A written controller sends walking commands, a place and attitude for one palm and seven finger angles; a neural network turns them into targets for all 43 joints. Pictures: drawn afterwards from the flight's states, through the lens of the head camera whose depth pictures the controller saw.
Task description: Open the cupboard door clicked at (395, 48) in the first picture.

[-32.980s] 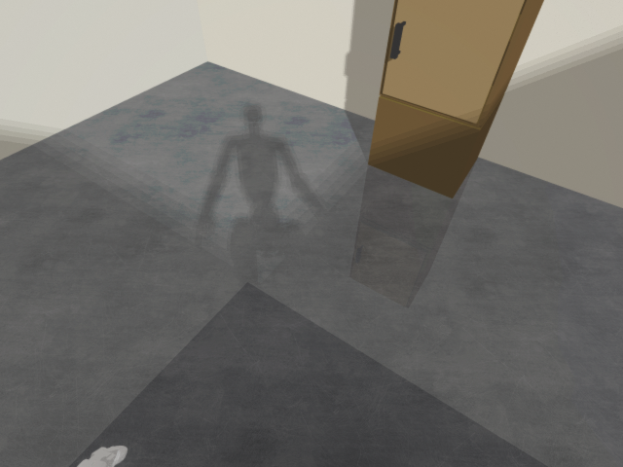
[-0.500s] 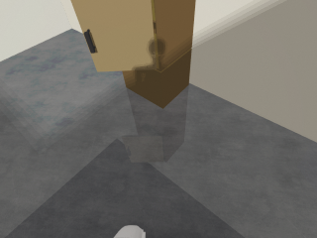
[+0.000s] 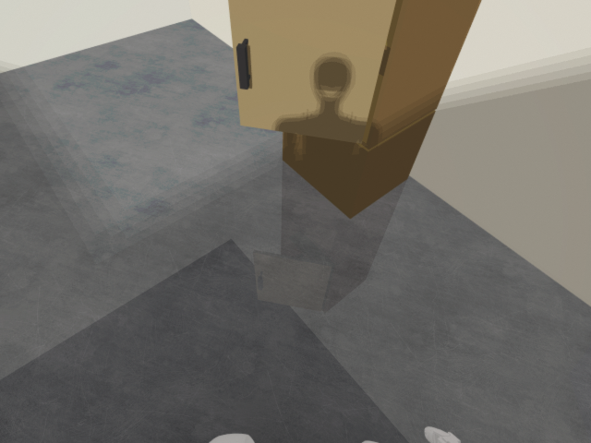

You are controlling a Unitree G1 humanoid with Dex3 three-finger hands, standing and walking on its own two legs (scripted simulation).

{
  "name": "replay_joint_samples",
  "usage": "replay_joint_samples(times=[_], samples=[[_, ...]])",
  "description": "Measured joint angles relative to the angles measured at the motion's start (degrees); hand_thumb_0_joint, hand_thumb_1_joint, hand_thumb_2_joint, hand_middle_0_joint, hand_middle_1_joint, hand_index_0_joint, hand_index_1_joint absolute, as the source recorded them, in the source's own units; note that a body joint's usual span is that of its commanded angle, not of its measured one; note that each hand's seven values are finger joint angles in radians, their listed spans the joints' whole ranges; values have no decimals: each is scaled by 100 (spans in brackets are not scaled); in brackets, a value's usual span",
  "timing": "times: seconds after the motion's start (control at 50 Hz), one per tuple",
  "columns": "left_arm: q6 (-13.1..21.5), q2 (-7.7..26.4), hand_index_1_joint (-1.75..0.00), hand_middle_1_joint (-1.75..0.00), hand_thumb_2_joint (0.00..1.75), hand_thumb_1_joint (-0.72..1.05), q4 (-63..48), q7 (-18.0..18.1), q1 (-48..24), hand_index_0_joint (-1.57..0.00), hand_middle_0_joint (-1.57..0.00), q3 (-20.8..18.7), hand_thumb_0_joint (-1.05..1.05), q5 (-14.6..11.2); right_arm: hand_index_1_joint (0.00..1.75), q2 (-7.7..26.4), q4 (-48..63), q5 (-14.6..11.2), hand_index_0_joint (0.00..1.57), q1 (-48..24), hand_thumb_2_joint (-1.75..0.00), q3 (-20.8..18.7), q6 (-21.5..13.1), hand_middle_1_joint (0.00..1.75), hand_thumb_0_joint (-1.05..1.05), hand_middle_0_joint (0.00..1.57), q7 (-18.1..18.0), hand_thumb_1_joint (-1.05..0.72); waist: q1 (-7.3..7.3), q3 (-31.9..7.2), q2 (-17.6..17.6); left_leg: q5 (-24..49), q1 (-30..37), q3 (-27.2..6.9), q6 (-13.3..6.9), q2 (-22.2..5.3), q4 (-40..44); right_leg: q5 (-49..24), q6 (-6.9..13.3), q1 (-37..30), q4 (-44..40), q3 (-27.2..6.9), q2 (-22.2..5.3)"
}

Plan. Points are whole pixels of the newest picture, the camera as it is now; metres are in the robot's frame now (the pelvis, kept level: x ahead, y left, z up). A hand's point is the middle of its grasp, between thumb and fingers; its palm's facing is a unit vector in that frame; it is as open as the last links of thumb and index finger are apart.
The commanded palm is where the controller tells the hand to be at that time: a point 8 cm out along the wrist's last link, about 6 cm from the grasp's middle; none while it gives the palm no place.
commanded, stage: take the last steps up to it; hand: left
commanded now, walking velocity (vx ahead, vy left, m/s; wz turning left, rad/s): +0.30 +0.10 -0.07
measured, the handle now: (245, 63) +1.07 +0.28 -0.09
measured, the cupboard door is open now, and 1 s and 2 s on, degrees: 40 40 40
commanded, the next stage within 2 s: come to a stop and stand still in 1.08 s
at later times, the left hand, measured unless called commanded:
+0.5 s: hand (224, 339) +0.28 +0.15 -0.14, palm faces -0.02 -0.98 -0.20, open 7.3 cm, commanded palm none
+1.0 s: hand (189, 307) +0.34 +0.24 -0.17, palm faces +0.05 -0.99 -0.15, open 7.4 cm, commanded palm none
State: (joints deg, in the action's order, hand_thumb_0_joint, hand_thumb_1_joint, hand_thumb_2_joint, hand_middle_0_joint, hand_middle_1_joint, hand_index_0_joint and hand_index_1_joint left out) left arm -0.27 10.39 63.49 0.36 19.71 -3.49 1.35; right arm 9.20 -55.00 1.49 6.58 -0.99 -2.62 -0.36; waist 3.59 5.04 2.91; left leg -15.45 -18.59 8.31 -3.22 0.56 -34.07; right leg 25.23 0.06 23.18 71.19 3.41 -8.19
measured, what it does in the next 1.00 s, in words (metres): walks ahead: right foot, then left foot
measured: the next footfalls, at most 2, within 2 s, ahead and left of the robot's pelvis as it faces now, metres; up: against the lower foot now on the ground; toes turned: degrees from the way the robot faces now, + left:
right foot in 0.36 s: +0.23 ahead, -0.10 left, +0.00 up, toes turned -10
left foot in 0.82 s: +0.42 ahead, +0.16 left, +0.00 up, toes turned +6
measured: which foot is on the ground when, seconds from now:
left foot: down 0.00-0.38, up 0.40-0.80, down 0.82-1.00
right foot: up 0.00-0.34, down 0.36-0.84, up 0.86-1.00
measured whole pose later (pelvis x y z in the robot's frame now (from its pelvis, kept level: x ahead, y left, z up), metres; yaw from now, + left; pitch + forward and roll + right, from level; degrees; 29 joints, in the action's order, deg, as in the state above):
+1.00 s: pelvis +0.36 +0.06 +0.01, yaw -3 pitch +0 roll +1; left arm 0.4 9.6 63.5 -0.3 17.3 -3.3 1.4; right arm 8.6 -56.8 1.4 10.3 -1.5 -4.2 -1.6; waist 2.7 3.5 3.0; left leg -13.5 -14.0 9.6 -2.8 -0.5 -27.3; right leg 21.7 0.6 26.6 66.1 3.8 -6.0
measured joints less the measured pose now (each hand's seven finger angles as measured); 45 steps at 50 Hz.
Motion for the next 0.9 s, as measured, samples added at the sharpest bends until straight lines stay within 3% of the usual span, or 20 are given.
replay_joint_samples(times=[0.08,0.16,0.28,0.36,0.42,0.48,0.54,0.66,0.76,0.82,0.84,0.9], samples=[[81,10,-29,-30,90,91,-395,-27,-583,-20,-20,-28,0,22,30,39,-138,-42,20,435,-90,-97,-105,30,-2,20,-126,-94,-129,-106,-25,190,603,76,-107,182,809,-582,-8,777,-304,64,74],[67,-7,-29,-30,90,92,-662,-65,-1024,-20,-20,-34,0,27,30,166,-349,-7,20,903,-90,-111,-99,30,-2,20,-108,-94,-264,-253,-81,231,1114,135,-136,308,1384,-1048,-43,1029,-1123,118,116],[33,-22,-29,-30,90,91,-881,-110,-1451,-20,-20,12,0,15,30,164,-677,37,20,1529,-90,-61,-58,30,-1,20,-85,-92,-496,-293,-185,-40,1634,184,-55,355,1652,-1182,27,683,-2554,134,209],[127,-37,-29,-30,90,91,-978,-132,-1518,-20,-20,63,0,18,30,83,-890,32,20,1861,-90,-5,-18,30,0,20,-61,-91,-595,-251,-276,-609,1726,213,110,194,1131,-1208,166,-12,-3582,244,403],[334,-96,-29,-30,90,91,-969,-117,-1467,-20,-20,90,0,2,30,12,-1046,-36,20,1854,-90,-3,91,30,0,20,-12,-91,-599,-87,-378,-1247,959,-131,192,-9,-1110,-1090,383,-268,-3480,406,532],[364,-193,-29,-30,90,91,-851,-42,-1163,-20,-20,123,0,-41,30,4,-1053,-35,20,1640,-90,-56,198,30,0,20,16,-91,-548,-66,-392,-882,-8,-448,270,-110,-2805,-960,322,-697,-3856,477,593],[406,-170,-29,-30,90,95,-683,92,-810,-21,-21,-20,-2,-98,30,-9,-885,-12,20,1323,-90,-96,230,30,1,20,36,-91,-475,-108,-345,-355,-695,-592,394,-367,-2847,-1124,301,-1078,-4445,484,655],[377,-8,-29,-30,90,95,-206,9,-220,-20,-20,-25,-2,-28,30,30,-566,-2,19,761,-90,-177,209,30,0,20,103,-91,-292,-234,-247,318,-1110,-590,556,-648,-1439,-1128,185,-1665,-5106,518,605],[343,-66,-29,-30,90,93,80,-38,186,-20,-20,9,-1,16,30,166,-416,-9,19,366,-90,-196,167,30,0,20,168,-92,-29,-265,-184,309,-810,-417,515,-525,-375,-759,-73,-1991,-5045,538,439],[274,-108,-29,-30,90,92,210,-48,424,-20,-20,13,0,12,30,222,-293,-2,19,204,-90,-167,39,30,0,20,169,-91,46,-284,-126,354,-283,-232,417,-374,387,-286,-255,-2025,-4552,506,281],[233,-126,-29,-30,90,92,247,-54,460,-20,-20,19,0,-1,30,233,-245,20,19,148,-90,-170,-39,30,0,20,146,-91,21,-270,-115,559,-263,-200,298,-335,364,-59,-201,-1852,-4042,476,205],[84,-112,-29,-30,90,92,283,-37,280,-20,-20,40,0,-21,30,129,-118,42,19,67,-90,-117,-130,30,0,20,31,-91,-12,-124,7,200,-169,-43,80,-232,-7,390,31,-884,-1682,54,196]])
